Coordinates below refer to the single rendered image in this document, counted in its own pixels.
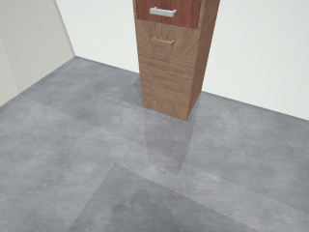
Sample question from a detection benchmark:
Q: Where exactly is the drawer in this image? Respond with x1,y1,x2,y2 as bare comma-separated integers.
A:
136,0,202,30

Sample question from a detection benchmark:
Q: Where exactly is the handle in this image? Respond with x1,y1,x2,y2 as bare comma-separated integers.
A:
150,7,177,17
151,38,173,47

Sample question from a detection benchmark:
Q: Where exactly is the cabinet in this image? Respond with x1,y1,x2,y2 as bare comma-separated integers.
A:
132,0,220,121

